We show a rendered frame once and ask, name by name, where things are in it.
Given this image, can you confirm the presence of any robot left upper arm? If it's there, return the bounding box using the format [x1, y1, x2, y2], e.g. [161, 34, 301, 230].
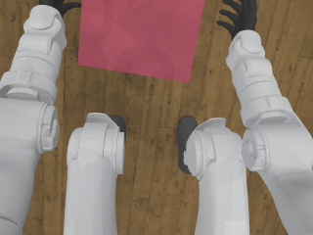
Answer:
[0, 97, 60, 235]

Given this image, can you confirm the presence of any left robot forearm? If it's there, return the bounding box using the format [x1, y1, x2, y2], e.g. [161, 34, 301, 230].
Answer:
[0, 5, 67, 106]

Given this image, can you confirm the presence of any right robot forearm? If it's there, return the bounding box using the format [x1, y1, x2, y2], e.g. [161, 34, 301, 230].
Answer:
[226, 29, 313, 142]

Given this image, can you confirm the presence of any carton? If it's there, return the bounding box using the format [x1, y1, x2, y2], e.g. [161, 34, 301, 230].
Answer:
[77, 0, 205, 82]

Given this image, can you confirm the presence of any robot right shin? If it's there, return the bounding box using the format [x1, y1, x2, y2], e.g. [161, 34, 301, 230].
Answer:
[183, 117, 244, 172]

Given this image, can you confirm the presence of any robot left foot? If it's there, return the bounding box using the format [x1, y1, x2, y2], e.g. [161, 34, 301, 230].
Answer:
[110, 115, 126, 145]

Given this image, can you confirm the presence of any left robot hand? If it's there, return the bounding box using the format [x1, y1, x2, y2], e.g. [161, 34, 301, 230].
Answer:
[38, 0, 82, 19]

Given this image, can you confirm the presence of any robot right upper arm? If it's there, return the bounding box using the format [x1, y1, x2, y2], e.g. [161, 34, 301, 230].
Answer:
[241, 122, 313, 235]

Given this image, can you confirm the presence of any right robot hand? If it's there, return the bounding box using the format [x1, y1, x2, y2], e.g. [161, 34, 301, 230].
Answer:
[216, 0, 257, 41]

